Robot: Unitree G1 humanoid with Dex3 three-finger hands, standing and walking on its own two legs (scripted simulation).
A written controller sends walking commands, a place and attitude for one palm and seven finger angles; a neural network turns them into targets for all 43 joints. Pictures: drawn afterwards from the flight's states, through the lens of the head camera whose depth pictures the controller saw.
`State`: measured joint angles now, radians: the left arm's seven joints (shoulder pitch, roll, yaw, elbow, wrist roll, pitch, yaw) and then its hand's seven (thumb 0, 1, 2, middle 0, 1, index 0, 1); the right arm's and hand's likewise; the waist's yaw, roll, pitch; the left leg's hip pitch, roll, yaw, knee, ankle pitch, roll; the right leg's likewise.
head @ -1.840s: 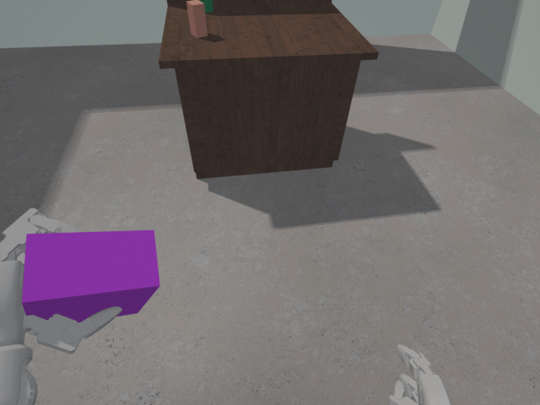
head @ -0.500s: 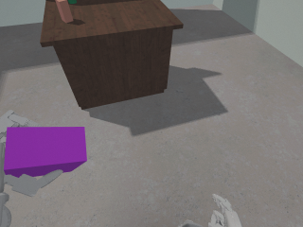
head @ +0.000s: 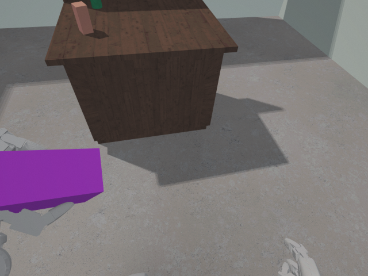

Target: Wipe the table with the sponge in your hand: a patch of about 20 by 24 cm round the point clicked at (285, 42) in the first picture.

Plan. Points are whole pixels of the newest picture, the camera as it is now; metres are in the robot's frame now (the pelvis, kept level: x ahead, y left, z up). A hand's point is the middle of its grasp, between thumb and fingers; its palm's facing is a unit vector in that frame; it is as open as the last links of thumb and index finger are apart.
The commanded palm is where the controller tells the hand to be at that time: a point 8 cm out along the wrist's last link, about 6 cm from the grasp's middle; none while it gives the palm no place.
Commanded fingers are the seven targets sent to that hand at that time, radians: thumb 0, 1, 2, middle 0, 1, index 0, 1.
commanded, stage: walk to a spot facing it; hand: left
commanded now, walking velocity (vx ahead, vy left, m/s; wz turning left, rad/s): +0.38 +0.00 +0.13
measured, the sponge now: (65, 180) +0.22 +0.21 +0.16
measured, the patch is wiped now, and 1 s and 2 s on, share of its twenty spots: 0.00 0.00 0.00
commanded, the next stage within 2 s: turn to face it in 0.92 s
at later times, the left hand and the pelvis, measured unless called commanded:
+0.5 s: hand (104, 118) +0.36 +0.19 +0.17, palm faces +0.46 -0.77 -0.45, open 10.7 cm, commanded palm +0.28 +0.24 +0.19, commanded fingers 0.00 0.10 1.30 -1.20 -1.60 -1.20 -1.60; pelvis +0.15 -0.05 -0.01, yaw +5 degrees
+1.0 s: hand (99, 75) +0.45 +0.22 +0.20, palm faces +0.57 -0.69 -0.45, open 10.7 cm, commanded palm +0.38 +0.26 +0.19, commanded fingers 0.00 0.10 1.30 -1.20 -1.60 -1.20 -1.60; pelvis +0.30 -0.05 +0.00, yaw +15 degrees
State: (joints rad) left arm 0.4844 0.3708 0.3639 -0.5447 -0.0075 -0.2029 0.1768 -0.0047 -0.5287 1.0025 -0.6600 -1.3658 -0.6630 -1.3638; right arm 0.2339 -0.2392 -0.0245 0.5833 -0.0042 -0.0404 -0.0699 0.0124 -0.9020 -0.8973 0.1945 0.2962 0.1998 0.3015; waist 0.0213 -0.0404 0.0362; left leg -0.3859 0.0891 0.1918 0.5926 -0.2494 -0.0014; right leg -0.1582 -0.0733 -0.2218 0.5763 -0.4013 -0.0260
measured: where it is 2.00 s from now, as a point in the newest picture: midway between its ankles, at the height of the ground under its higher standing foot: (208, 253)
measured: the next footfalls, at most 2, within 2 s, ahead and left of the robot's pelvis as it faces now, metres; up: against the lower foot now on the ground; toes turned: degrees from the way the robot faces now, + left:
left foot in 0.02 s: +0.12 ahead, +0.13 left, +0.00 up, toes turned +12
right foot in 0.42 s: +0.22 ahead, -0.17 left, +0.00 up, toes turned -8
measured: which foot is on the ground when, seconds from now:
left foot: up 0.00-0.00, down 0.02-0.40, up 0.42-0.74, down 0.76-1.00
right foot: down 0.00-0.02, up 0.04-0.40, down 0.42-0.76, up 0.78-1.00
